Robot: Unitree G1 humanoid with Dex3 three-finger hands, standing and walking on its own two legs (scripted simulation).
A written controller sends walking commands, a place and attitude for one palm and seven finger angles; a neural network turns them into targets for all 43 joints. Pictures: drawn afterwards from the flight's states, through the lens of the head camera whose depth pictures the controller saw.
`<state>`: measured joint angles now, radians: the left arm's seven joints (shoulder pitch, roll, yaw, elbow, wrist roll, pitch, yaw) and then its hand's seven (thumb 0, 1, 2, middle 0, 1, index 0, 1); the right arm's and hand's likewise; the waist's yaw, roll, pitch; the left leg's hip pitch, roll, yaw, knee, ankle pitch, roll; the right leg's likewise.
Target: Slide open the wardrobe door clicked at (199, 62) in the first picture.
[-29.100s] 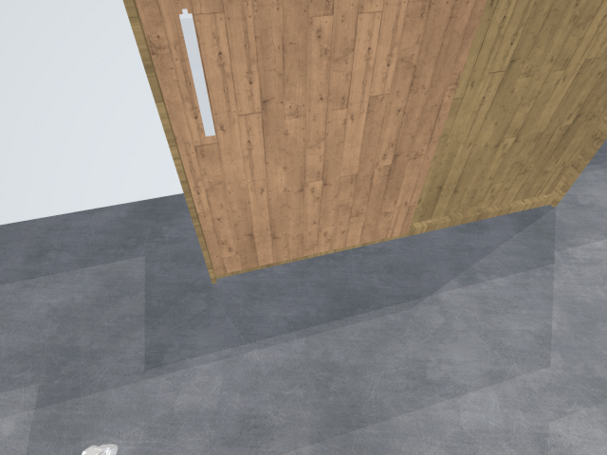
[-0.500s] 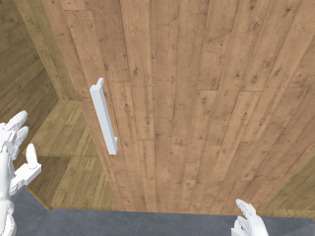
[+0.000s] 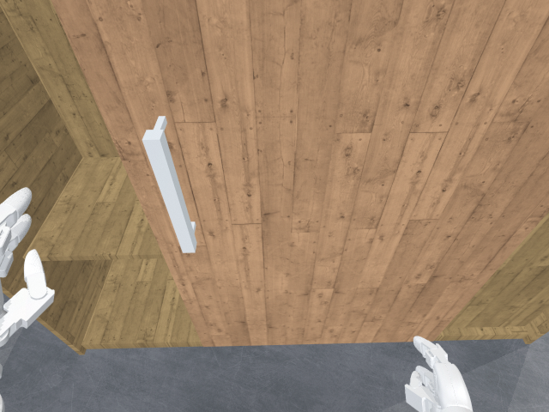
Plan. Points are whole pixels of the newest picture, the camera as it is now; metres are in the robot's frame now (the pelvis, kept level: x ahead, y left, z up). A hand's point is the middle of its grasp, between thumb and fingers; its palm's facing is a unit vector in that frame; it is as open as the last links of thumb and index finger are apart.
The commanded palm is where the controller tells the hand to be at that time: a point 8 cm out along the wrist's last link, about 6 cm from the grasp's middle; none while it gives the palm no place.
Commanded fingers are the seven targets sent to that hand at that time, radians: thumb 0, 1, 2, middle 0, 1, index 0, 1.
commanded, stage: step back with the hand held close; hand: left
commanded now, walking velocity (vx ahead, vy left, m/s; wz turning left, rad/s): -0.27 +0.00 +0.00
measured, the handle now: (177, 191) +0.44 +0.21 +0.08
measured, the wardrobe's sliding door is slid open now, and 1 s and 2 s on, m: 0.44 0.44 0.44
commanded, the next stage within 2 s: stop stepping back and stand still in 0.74 s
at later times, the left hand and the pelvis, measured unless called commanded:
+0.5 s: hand out of the picture +0.08 +0.30 +0.16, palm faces +0.51 -0.72 -0.47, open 7.4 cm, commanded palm +0.03 +0.33 +0.17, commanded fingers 0.00 0.90 0.90 -0.20 -0.30 -0.20 -0.30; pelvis -0.08 +0.01 -0.01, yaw +5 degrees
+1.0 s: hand out of the picture -0.01 +0.33 +0.16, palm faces +0.54 -0.77 -0.33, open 7.4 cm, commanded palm -0.08 +0.35 +0.17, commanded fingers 0.00 0.90 0.90 -0.20 -0.30 -0.20 -0.30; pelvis -0.20 +0.04 -0.01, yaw +3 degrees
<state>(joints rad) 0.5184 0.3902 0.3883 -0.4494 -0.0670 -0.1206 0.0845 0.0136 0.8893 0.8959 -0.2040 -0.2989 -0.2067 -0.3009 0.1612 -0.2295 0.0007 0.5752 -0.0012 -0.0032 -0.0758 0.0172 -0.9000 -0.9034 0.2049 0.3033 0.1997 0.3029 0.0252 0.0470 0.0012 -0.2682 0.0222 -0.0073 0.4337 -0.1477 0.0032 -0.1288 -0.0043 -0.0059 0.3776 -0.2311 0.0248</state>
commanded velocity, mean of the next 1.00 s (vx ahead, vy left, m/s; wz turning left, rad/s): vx -0.21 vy -0.01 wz -0.07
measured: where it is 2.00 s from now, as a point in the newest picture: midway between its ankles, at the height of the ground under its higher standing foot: outside the picture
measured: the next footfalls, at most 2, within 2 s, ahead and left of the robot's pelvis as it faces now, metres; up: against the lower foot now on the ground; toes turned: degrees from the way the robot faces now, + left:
right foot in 0.80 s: -0.12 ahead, -0.10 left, +0.00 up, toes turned +6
left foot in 0.98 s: -0.15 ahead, +0.19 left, +0.00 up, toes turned +3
